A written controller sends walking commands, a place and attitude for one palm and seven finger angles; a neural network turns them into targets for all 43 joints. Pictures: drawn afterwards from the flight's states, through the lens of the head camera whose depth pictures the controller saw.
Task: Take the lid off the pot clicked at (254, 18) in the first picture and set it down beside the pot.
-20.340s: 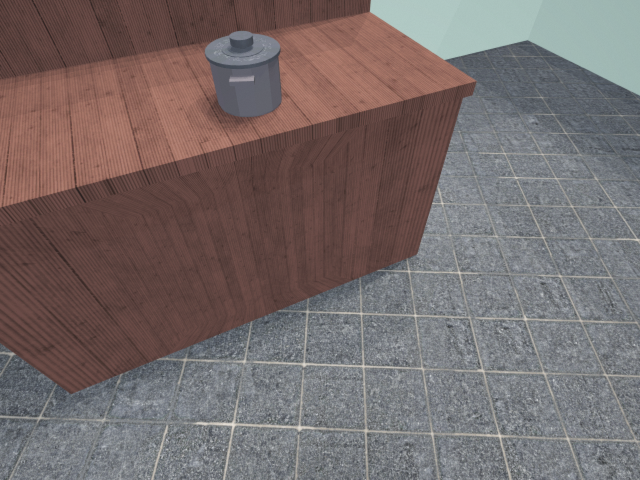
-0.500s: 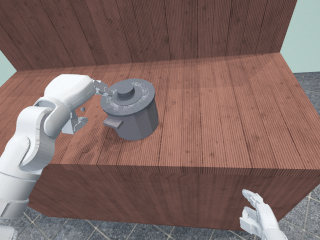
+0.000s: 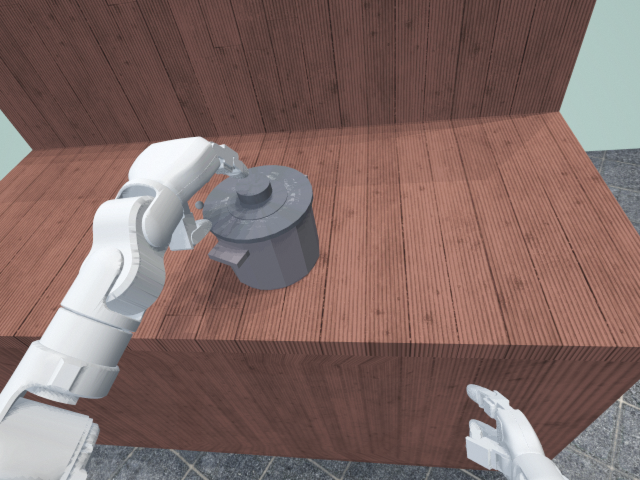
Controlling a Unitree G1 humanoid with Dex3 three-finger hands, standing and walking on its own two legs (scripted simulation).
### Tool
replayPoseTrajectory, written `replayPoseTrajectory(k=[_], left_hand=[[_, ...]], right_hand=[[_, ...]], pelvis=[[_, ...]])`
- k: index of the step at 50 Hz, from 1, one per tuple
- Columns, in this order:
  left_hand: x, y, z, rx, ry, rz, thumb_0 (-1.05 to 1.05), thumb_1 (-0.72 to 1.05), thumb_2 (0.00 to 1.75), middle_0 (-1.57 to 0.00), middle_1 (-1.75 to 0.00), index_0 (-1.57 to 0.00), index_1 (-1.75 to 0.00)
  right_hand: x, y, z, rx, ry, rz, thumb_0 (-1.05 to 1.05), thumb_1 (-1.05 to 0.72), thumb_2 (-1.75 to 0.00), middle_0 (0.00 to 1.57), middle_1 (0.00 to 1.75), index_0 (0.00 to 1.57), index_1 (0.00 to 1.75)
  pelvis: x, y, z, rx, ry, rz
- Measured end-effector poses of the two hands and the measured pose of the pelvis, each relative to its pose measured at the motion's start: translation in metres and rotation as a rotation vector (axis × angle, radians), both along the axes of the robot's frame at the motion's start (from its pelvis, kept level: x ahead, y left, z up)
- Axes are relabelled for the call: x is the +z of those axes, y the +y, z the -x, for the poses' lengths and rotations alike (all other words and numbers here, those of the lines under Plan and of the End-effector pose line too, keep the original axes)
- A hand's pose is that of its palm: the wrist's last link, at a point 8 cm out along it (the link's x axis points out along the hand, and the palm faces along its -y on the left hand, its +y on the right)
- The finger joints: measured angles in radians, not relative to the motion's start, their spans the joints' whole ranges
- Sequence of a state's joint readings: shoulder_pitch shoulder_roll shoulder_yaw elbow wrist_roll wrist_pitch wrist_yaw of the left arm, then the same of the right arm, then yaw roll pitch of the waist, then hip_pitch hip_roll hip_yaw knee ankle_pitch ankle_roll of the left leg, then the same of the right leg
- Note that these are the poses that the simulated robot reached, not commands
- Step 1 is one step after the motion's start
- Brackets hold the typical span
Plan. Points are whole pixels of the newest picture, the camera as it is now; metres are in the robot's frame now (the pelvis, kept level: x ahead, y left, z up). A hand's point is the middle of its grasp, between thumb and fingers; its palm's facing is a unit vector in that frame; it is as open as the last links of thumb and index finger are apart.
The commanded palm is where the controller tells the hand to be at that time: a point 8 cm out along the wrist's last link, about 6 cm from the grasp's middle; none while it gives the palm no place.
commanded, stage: move the open hand above the knob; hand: left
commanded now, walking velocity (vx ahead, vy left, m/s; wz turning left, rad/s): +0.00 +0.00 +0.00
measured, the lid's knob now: (254, 188) +0.47 +0.14 +0.13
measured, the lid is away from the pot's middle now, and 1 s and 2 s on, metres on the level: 0.00 0.00 0.00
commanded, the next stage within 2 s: none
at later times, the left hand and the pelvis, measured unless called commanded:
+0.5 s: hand (228, 140) +0.45 +0.13 +0.23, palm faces +0.02 -0.01 -1.00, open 10.0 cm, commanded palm +0.41 +0.14 +0.27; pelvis +0.02 +0.00 +0.00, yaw +0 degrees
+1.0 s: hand (245, 184) +0.43 +0.13 +0.17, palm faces -0.17 -0.02 -0.99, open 10.1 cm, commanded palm +0.42 +0.15 +0.27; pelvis +0.02 +0.01 +0.00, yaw +0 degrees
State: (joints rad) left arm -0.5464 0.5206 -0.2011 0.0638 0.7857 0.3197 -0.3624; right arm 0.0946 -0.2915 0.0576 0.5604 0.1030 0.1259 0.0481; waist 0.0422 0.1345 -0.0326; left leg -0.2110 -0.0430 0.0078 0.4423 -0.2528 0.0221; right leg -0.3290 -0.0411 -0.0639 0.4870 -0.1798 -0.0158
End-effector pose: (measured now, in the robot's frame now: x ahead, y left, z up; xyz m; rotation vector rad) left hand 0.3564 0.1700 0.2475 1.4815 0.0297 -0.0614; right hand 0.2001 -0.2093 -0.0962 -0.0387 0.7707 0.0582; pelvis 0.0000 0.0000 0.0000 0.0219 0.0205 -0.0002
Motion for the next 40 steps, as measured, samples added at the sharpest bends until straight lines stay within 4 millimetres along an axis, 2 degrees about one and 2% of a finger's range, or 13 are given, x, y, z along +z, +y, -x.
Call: replayPoseTrajectory(k=[2, 4, 7, 11, 14, 18, 22, 26, 29, 32, 34, 37, 40], left_hand=[[-0.022, -0.021, 0.001, -0.093, 0.061, -0.034, 0.0, -0.36, 1.6, -0.87, -0.08, -0.86, -0.08], [-0.025, -0.034, -0.002, -0.17, 0.066, -0.1, 0.0, -0.36, 1.6, -0.88, -0.09, -0.87, -0.08], [0.007, -0.032, -0.016, -0.173, -0.034, -0.163, 0.0, -0.36, 1.6, -0.89, -0.09, -0.88, -0.08], [0.043, -0.005, -0.042, 0.001, -0.111, -0.046, 0.0, -0.36, 1.6, -0.89, -0.09, -0.88, -0.08], [0.024, -0.004, -0.05, 0.058, -0.042, -0.015, 0.0, -0.36, 1.6, -0.88, -0.09, -0.87, -0.08], [-0.022, -0.042, -0.043, -0.097, 0.076, -0.042, 0.0, -0.36, 1.6, -0.87, -0.09, -0.86, -0.08], [0.008, -0.051, -0.048, -0.169, -0.031, -0.14, 0.0, -0.36, 1.6, -0.87, -0.08, -0.88, -0.08], [0.041, -0.025, -0.074, -0.004, -0.08, -0.043, 0.0, -0.36, 1.6, -0.87, -0.08, -0.88, -0.08], [0.025, -0.015, -0.079, 0.069, -0.017, -0.013, 0.0, -0.36, 1.6, -0.86, -0.08, -0.87, -0.08], [-0.009, -0.032, -0.069, -0.002, 0.073, -0.028, 0.0, -0.36, 1.6, -0.86, -0.08, -0.86, -0.08], [-0.018, -0.047, -0.06, -0.093, 0.092, -0.049, 0.0, -0.35, 1.6, -0.87, -0.08, -0.86, -0.08], [-0.002, -0.056, -0.061, -0.147, 0.039, -0.106, 0.0, -0.36, 1.6, -0.88, -0.09, -0.87, -0.08], [0.025, -0.042, -0.076, -0.059, -0.021, -0.072, 0.0, -0.36, 1.6, -0.88, -0.09, -0.88, -0.08]], right_hand=[[-0.001, -0.001, 0.001, -0.003, 0.006, 0.022, 0.02, -0.9, -0.9, 0.2, 0.3, 0.2, 0.3], [-0.001, -0.004, 0.002, -0.015, -0.003, 0.053, 0.02, -0.9, -0.9, 0.2, 0.3, 0.2, 0.3], [-0.003, -0.007, 0.005, -0.039, -0.008, 0.081, 0.02, -0.9, -0.9, 0.2, 0.3, 0.2, 0.3], [-0.009, -0.01, 0.013, -0.054, 0.047, 0.06, 0.01, -0.9, -0.9, 0.2, 0.3, 0.2, 0.3], [-0.011, -0.013, 0.018, -0.057, 0.08, 0.036, 0.01, -0.9, -0.9, 0.2, 0.3, 0.19, 0.3], [-0.011, -0.016, 0.017, -0.06, 0.089, 0.05, 0.02, -0.9, -0.9, 0.2, 0.3, 0.2, 0.3], [-0.009, -0.019, 0.011, -0.08, 0.05, 0.092, 0.02, -0.9, -0.9, 0.2, 0.3, 0.2, 0.3], [-0.009, -0.018, 0.011, -0.089, 0.071, 0.08, 0.01, -0.91, -0.9, 0.2, 0.3, 0.19, 0.3], [-0.008, -0.018, 0.013, -0.086, 0.083, 0.054, 0.01, -0.91, -0.9, 0.2, 0.3, 0.19, 0.3], [-0.008, -0.018, 0.011, -0.075, 0.096, 0.052, 0.01, -0.9, -0.9, 0.2, 0.3, 0.2, 0.3], [-0.007, -0.018, 0.008, -0.071, 0.083, 0.067, 0.01, -0.9, -0.9, 0.2, 0.3, 0.2, 0.3], [-0.006, -0.017, 0.003, -0.075, 0.054, 0.095, 0.01, -0.9, -0.9, 0.2, 0.3, 0.2, 0.3], [-0.007, -0.014, 0.005, -0.082, 0.06, 0.094, 0.01, -0.91, -0.9, 0.2, 0.3, 0.19, 0.3]], pelvis=[[0.0, 0.001, 0.0, -0.001, -0.004, -0.002], [-0.001, 0.0, 0.0, -0.002, -0.007, -0.004], [0.0, 0.0, -0.002, 0.0, -0.008, -0.003], [0.001, 0.0, -0.007, -0.004, 0.011, -0.002], [0.0, 0.001, -0.01, -0.005, 0.024, 0.0], [0.0, 0.002, -0.012, -0.006, 0.022, -0.001], [0.0, 0.002, -0.015, -0.003, 0.011, 0.0], [0.001, 0.001, -0.018, -0.01, 0.025, 0.001], [0.0, 0.001, -0.019, -0.012, 0.039, 0.001], [0.0, 0.002, -0.019, -0.005, 0.037, 0.003], [0.0, 0.003, -0.019, -0.001, 0.028, 0.003], [0.0, 0.004, -0.019, 0.003, 0.017, 0.004], [0.001, 0.003, -0.019, -0.002, 0.021, 0.003]])
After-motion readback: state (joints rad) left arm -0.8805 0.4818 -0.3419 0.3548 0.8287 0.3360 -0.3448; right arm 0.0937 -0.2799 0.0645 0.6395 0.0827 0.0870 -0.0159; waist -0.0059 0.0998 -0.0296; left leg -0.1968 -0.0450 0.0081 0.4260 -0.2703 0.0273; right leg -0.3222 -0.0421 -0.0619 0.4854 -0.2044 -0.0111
